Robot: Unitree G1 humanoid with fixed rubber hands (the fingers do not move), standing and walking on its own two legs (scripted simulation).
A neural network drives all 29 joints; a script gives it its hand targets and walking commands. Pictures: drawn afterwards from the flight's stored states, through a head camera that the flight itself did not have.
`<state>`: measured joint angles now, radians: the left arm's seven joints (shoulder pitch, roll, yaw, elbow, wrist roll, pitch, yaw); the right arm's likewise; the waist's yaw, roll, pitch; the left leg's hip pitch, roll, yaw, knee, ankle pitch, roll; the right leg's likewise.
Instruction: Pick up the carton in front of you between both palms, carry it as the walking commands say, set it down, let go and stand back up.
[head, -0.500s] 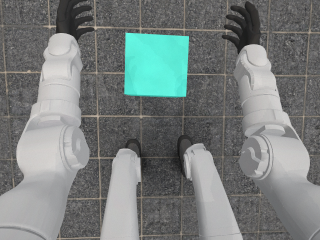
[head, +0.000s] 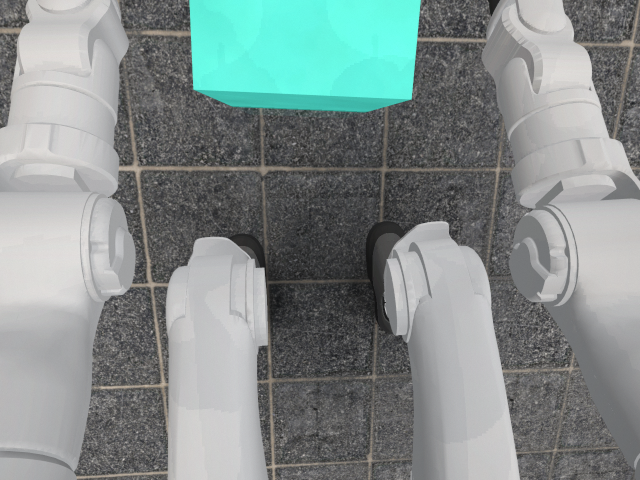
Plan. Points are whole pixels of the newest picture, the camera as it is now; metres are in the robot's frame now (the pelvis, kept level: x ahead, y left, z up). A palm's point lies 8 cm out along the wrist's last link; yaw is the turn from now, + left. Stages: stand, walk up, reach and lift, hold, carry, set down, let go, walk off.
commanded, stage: reach and lift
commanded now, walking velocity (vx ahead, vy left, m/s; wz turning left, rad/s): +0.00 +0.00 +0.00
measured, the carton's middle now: (303, 16) +0.55 +0.01 -0.29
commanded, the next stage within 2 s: none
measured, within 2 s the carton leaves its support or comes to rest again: leaves its support in 1.02 s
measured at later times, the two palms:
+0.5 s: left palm out of the picture +0.56 +0.18 -0.22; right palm (471, 4) +0.54 -0.17 -0.22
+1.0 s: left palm out of the picture +0.56 +0.16 -0.21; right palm out of the picture +0.55 -0.15 -0.21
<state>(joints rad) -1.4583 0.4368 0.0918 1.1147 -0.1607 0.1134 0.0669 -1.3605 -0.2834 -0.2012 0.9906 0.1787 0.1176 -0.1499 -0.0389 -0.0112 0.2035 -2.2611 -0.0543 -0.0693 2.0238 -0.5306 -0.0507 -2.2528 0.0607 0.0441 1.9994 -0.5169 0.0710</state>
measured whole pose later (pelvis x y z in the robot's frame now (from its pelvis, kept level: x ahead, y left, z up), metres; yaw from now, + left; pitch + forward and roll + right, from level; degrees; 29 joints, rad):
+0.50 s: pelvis +0.01 +0.00 -0.04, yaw +0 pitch +39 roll -2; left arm -1.50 0.42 0.01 1.19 -0.22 0.04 0.08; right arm -1.42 -0.28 -0.14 1.11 0.23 0.03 -0.15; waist -0.03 -0.02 0.33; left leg -2.29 -0.03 -0.06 2.21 -0.59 -0.04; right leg -2.28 0.05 0.03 2.18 -0.58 0.07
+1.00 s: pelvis +0.00 +0.00 -0.05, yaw +0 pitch +37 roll -2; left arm -1.52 0.32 0.14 1.13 -0.06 0.17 0.07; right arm -1.44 -0.22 -0.29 1.02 0.05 0.16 -0.12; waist -0.02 -0.02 0.35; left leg -2.28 -0.04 -0.05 2.21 -0.59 -0.03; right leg -2.27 0.06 0.04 2.19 -0.57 0.08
